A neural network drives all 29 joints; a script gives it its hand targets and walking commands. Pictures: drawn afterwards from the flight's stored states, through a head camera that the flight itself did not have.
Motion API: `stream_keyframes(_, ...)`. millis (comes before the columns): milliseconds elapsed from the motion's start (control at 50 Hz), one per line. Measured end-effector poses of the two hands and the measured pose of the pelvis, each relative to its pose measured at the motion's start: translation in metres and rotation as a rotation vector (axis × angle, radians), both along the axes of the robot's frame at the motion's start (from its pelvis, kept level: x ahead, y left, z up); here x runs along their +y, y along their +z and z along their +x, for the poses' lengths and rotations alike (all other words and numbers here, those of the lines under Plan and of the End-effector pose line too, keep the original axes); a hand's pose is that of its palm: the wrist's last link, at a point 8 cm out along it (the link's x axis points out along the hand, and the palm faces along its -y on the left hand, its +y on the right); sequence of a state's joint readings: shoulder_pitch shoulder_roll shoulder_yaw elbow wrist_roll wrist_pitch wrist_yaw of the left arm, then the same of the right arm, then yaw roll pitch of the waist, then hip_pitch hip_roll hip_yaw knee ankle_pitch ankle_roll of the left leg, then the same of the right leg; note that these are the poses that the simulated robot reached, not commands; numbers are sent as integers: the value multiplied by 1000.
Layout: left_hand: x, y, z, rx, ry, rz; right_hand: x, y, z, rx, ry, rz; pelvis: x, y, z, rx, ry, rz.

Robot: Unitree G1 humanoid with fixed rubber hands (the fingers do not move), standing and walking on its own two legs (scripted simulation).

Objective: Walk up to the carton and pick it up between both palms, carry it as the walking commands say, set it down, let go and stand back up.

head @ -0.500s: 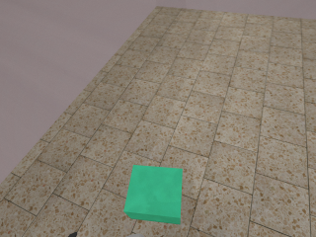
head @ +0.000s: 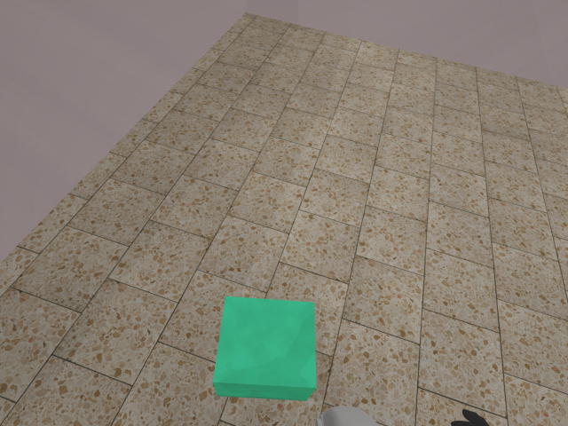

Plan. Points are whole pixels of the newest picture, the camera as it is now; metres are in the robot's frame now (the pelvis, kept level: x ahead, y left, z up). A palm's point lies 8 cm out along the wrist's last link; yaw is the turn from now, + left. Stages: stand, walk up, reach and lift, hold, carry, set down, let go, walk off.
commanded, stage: walk up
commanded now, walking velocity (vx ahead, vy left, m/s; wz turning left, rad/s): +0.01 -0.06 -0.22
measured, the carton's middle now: (266, 348) +0.42 +0.01 -0.68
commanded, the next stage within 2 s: stand in 0.34 s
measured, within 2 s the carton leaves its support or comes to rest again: neither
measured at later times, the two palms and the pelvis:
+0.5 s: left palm out of the picture +0.07 +0.22 -0.14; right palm out of the picture +0.01 -0.27 -0.14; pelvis -0.01 -0.02 +0.00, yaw -3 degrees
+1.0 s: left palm (131, 425) +0.15 +0.23 -0.12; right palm out of the picture +0.13 -0.27 -0.12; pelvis -0.02 -0.01 -0.02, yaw -3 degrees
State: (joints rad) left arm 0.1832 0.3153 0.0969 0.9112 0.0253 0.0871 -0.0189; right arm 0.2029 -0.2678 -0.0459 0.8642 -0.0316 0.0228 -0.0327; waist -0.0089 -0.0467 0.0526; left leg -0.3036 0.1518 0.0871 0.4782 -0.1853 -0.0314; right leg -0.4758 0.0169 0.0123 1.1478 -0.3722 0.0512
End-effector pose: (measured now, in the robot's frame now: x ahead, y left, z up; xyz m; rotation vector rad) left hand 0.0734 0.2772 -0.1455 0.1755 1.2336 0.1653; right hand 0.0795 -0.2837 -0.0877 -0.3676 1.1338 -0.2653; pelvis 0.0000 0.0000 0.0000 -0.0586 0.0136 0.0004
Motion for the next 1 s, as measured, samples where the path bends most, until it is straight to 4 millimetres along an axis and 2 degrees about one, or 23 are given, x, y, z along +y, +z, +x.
stream_keyframes(80, -8, 6, 5, -16, -26, 0, -8, -4, -9, -6, -14, 11, -3, 0, -2, -7, -14, 7)
stream_keyframes(180, -27, 15, 15, -65, -76, 52, -19, -34, -26, 8, -54, 97, -19, -9, -7, -12, -34, 50)
stream_keyframes(220, -37, 21, 13, -72, -87, 67, -17, -45, -35, 26, -66, 136, -23, -9, -9, -18, -42, 49)
stream_keyframes(280, -48, 30, 8, -70, -97, 75, -7, -51, -45, 61, -83, 193, -27, -3, -8, -21, -47, 55)
stream_keyframes(380, -61, 28, 8, -75, -84, 52, 6, -55, -60, 114, -86, 226, -28, 0, -7, -17, -53, 55)
stream_keyframes(480, -59, 11, 2, -48, -64, 18, 13, -50, -70, 123, -102, 190, -22, -4, -7, -12, -55, 46)
stream_keyframes(580, -63, 4, -14, -1, -59, -9, 17, -45, -78, 136, -111, 178, -20, -1, -8, -17, -56, 56)
stream_keyframes(700, -65, 3, -38, 58, -52, -13, 24, -47, -81, 146, -114, 195, -18, 0, -10, -24, -52, 56)
stream_keyframes(720, -64, 3, -37, 47, -33, -19, 25, -48, -76, 130, -119, 204, -18, -1, -10, 3, -53, 57)
stream_keyframes(740, -62, 4, -27, 11, -19, -19, 25, -48, -64, 94, -120, 211, -18, -5, -13, 29, -53, 56)
stream_keyframes(820, -53, 16, 44, -105, -67, -3, 22, -44, 12, -18, -65, 215, -16, -19, -27, 68, -42, 55)
stream_keyframes(880, -48, 25, 77, -88, -85, 5, 17, -34, 51, -20, -41, 199, -15, -23, -31, 74, -41, 54)
stream_keyframes(940, -47, 28, 83, -54, -77, -3, 13, -28, 61, -4, -46, 200, -15, -22, -29, 92, -41, 51)
stream_keyframes(1000, -51, 23, 76, -37, -75, -16, 14, -32, 51, 24, -53, 212, -15, -22, -25, 121, -48, 51)
